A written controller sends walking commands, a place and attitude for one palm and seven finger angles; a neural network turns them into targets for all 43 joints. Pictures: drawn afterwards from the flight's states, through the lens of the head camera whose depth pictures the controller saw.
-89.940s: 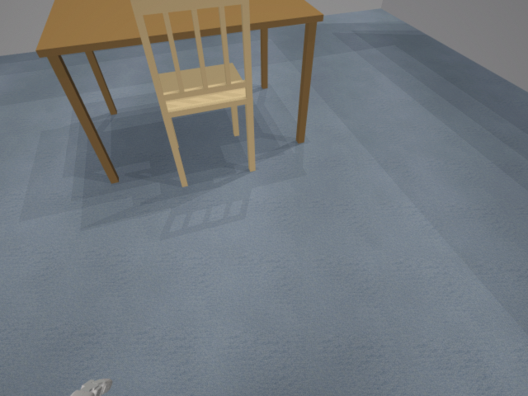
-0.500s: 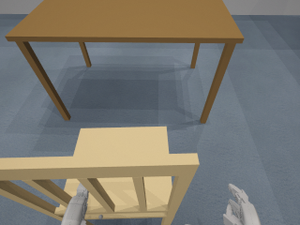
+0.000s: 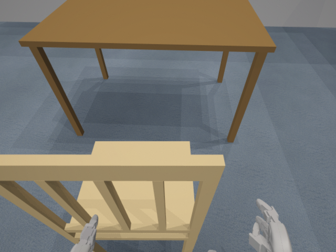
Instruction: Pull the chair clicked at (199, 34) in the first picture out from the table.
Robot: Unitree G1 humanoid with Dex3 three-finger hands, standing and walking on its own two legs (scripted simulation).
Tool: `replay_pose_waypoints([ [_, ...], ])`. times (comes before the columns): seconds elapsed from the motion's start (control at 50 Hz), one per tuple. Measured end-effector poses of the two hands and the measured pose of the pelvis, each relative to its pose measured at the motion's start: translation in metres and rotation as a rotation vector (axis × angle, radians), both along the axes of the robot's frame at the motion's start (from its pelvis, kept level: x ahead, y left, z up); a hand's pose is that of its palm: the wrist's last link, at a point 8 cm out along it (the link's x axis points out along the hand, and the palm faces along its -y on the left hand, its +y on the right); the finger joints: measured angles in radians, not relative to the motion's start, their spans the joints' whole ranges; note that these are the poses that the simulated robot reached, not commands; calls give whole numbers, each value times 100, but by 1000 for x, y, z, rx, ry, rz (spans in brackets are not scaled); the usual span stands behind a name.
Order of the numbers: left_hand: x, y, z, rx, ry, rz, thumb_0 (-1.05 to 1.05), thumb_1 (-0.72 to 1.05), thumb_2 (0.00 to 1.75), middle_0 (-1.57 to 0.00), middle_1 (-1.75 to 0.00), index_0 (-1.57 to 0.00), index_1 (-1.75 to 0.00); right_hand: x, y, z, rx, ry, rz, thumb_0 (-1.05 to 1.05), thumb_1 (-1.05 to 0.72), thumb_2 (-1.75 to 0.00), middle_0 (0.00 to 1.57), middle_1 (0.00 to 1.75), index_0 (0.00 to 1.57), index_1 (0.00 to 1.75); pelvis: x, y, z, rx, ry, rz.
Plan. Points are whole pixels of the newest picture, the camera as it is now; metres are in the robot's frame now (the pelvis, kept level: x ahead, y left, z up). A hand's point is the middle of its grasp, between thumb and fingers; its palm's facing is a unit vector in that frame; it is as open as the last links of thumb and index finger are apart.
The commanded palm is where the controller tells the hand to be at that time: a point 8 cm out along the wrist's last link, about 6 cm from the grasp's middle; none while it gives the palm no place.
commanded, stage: draw the fingers out of the gap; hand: left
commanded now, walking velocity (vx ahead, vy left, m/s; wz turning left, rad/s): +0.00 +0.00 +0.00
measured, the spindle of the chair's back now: (116, 207) +0.23 +0.14 +0.00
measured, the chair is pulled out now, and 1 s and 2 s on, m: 0.61 0.61 0.60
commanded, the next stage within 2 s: draw the hand back to the body in 0.04 s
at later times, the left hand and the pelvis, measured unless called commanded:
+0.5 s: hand out of the picture +0.13 +0.15 +0.07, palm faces +0.01 -1.00 -0.09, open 17.5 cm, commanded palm +0.07 +0.22 +0.08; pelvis -0.02 -0.01 -0.02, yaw +0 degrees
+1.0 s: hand (56, 237) +0.14 +0.19 +0.11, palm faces +0.12 -0.90 -0.42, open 14.2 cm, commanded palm +0.11 +0.26 +0.18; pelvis +0.00 -0.01 +0.04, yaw -1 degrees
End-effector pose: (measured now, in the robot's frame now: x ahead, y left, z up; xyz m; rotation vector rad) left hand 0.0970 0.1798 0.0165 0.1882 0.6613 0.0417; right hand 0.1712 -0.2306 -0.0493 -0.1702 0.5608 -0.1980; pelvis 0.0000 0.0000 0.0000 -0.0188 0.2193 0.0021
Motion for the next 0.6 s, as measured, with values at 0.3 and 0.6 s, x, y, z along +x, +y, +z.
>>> replay_pose_waypoints([
  [0.3, -18, 1, 20, -109, -188, 75, -1, -53, 20, -1, 0, -1, 0, -8, -6, -8, -9, -22, -7, 1, -90, -90, 20, 30, 20, 30, -10, -6, -10, -4, 9, 3],
  [0.6, 6, 32, 74, -85, -556, -91, -1, -54, 20, -1, 0, 0, 0, -13, -3, -21, 68, -25, -19, 2, -90, -90, 20, 30, 20, 30, -21, -8, -12, -7, -29, -3],
])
